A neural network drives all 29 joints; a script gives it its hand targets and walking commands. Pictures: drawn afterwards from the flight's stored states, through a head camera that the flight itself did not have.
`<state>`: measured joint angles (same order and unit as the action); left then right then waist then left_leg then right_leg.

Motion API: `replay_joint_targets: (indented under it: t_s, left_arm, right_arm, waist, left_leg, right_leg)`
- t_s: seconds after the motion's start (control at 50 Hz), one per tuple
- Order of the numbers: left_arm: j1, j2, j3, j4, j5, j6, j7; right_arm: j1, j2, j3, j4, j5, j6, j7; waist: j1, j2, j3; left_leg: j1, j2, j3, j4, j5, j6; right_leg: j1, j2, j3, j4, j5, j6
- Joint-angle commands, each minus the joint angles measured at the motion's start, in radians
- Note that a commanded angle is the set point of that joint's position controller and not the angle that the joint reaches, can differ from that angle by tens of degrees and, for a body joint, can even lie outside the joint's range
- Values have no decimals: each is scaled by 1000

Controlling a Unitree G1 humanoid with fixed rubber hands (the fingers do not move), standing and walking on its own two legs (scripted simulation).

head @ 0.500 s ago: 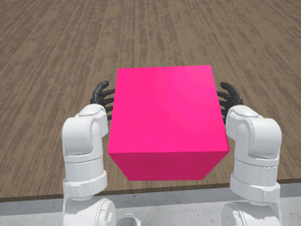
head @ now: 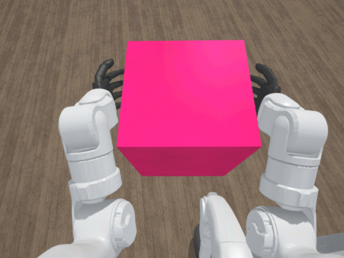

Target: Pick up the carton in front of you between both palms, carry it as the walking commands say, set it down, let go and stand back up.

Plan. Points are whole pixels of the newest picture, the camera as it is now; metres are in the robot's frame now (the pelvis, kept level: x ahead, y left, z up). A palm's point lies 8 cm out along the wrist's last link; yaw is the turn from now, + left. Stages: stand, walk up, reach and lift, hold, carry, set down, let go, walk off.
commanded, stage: carry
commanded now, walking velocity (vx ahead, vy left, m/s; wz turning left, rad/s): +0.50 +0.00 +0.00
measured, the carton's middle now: (183, 120) +0.39 -0.02 +0.07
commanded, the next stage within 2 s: none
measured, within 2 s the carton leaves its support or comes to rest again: neither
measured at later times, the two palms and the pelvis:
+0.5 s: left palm out of the picture +0.75 +0.15 +0.29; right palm out of the picture +0.76 -0.15 +0.28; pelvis +0.37 -0.02 +0.10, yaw +0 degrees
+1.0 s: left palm out of the picture +1.04 +0.11 +0.20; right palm out of the picture +1.03 -0.19 +0.20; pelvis +0.68 -0.03 +0.10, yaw -1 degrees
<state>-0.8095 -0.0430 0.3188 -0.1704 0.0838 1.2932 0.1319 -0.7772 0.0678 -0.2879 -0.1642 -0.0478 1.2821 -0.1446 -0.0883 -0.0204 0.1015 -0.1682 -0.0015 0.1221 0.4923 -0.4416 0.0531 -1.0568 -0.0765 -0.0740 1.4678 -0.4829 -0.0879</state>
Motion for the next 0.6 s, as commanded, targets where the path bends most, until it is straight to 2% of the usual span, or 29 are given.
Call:
replay_joint_targets:
  t_s: [0.0,0.02,0.04,0.06,0.08,0.1,0.12,0.14,0.16,0.18,0.2,0.22,0.24,0.26,0.28,0.32,0.34,0.38,0.44,0.46,0.48,0.5,0.52,0.54,0.56,0.58]
  left_arm:
    - [-626,-872,-714,36,-312,1,-162]
    - [-600,-869,-719,59,-314,6,-167]
    - [-581,-873,-725,77,-326,6,-174]
    - [-588,-896,-739,75,-347,-1,-183]
    - [-608,-900,-749,74,-369,-11,-194]
    - [-623,-929,-767,81,-391,-23,-202]
    - [-604,-979,-783,75,-442,-21,-212]
    - [-654,-1017,-804,32,-473,-29,-222]
    - [-715,-1051,-819,-7,-508,-33,-229]
    - [-758,-1077,-829,-35,-533,-37,-235]
    - [-780,-1094,-838,-50,-551,-37,-238]
    - [-788,-1092,-843,-57,-568,-38,-240]
    - [-798,-1090,-849,-57,-577,-38,-242]
    - [-797,-1081,-844,-48,-581,-37,-245]
    - [-802,-1071,-842,-42,-586,-36,-247]
    - [-807,-1042,-821,-17,-585,-26,-255]
    - [-801,-1028,-808,6,-582,-17,-260]
    - [-765,-1001,-774,83,-567,3,-268]
    - [-720,-968,-710,208,-528,25,-272]
    - [-713,-959,-689,241,-514,32,-270]
    - [-718,-950,-667,269,-502,39,-267]
    - [-726,-941,-645,293,-490,46,-265]
    - [-740,-929,-628,314,-476,54,-262]
    - [-749,-914,-607,341,-463,62,-259]
    - [-772,-937,-578,354,-457,73,-252]
    - [-794,-920,-561,348,-444,78,-243]
  right_arm:
    - [-777,900,755,-83,454,8,243]
    - [-781,901,753,-73,453,12,249]
    - [-768,906,755,-55,449,14,253]
    - [-764,904,756,-46,445,14,258]
    - [-785,916,760,-31,437,11,262]
    - [-753,927,739,-23,424,13,266]
    - [-755,898,724,-4,409,8,259]
    - [-753,907,707,-26,389,1,252]
    - [-760,905,682,-38,365,-4,241]
    - [-748,890,664,-42,333,-6,229]
    - [-730,874,647,-38,303,-8,220]
    - [-700,863,636,-25,281,-11,211]
    - [-677,847,630,-13,262,-16,204]
    - [-655,834,626,5,249,-19,199]
    - [-642,819,619,15,240,-21,195]
    - [-646,796,615,34,226,-19,188]
    - [-651,788,615,43,224,-14,184]
    - [-665,773,616,71,223,2,177]
    - [-713,774,620,130,249,33,180]
    - [-732,780,619,156,265,44,185]
    - [-744,790,615,186,281,53,191]
    - [-749,799,606,216,299,61,198]
    - [-766,805,592,238,318,68,207]
    - [-779,808,570,265,343,76,215]
    - [-827,797,555,290,351,77,218]
    - [-829,848,550,302,387,77,225]
  waist:
    - [2,106,-488]
    - [58,174,-536]
    - [143,230,-619]
    - [255,180,-723]
    - [284,21,-827]
    - [232,-363,-1003]
    - [205,-229,-996]
    - [217,-140,-909]
    - [206,-63,-831]
    - [195,-53,-762]
    - [200,-33,-719]
    - [185,-21,-704]
    - [194,-11,-678]
    - [182,27,-664]
    - [181,36,-661]
    - [185,-12,-636]
    - [180,-43,-625]
    - [171,-105,-599]
    - [170,-121,-531]
    - [162,-125,-520]
    - [135,-135,-525]
    - [99,-118,-550]
    - [70,-76,-586]
    - [50,30,-650]
    - [33,273,-705]
    - [23,254,-660]
  left_leg:
    - [323,166,-110,-132,958,126]
    - [185,160,-38,-83,1333,113]
    - [131,172,-27,65,1527,94]
    - [71,141,26,337,1435,53]
    - [-155,38,-31,658,790,3]
    - [-348,-167,-152,1132,75,-50]
    - [-405,-131,-310,1255,98,-9]
    - [-500,-93,-278,1269,82,1]
    - [-573,-53,-247,1250,56,13]
    - [-642,-21,-233,1199,53,30]
    - [-677,-6,-212,1164,39,41]
    - [-687,5,-198,1100,47,41]
    - [-720,12,-179,1037,43,36]
    - [-693,24,-166,919,21,25]
    - [-672,34,-152,817,14,20]
    - [-640,20,-100,623,81,7]
    - [-604,14,-84,518,163,5]
    - [-510,-4,-44,337,297,0]
    - [-375,-32,17,89,442,-2]
    - [-325,-44,31,45,461,3]
    - [-247,-47,46,-3,477,12]
    - [-111,-61,69,-77,493,20]
    - [65,-16,27,-66,478,28]
    - [267,182,-228,24,554,59]
    - [489,397,-636,-22,520,242]
    - [446,383,-724,-104,380,266]
  right_leg:
    - [145,29,-106,-442,136,-13]
    - [440,132,-213,-504,157,-32]
    - [693,181,-224,-548,263,-44]
    - [965,192,-193,-730,409,-41]
    - [1227,14,209,-899,415,-113]
    - [1400,-278,798,-1004,746,-319]
    - [1406,-235,736,-923,868,-311]
    - [1365,-220,640,-881,854,-279]
    - [1323,-215,597,-891,770,-233]
    - [1292,-194,547,-903,711,-199]
    - [1274,-173,497,-915,638,-174]
    - [1268,-165,465,-932,651,-162]
    - [1278,-165,443,-943,672,-152]
    - [1251,-177,414,-965,728,-159]
    - [1244,-185,377,-973,787,-158]
    - [1208,-160,290,-1008,869,-158]
    - [1186,-138,240,-1019,883,-150]
    - [1148,-103,148,-1041,879,-122]
    - [1124,-76,61,-1044,899,-76]
    - [1126,-81,49,-1015,953,-59]
    - [1122,-83,28,-954,1009,-33]
    - [1090,-65,-11,-845,1009,0]
    - [988,-45,-22,-708,841,27]
    - [795,-23,-15,-514,486,53]
    - [464,128,32,-251,-14,81]
    - [334,121,106,-136,-65,58]
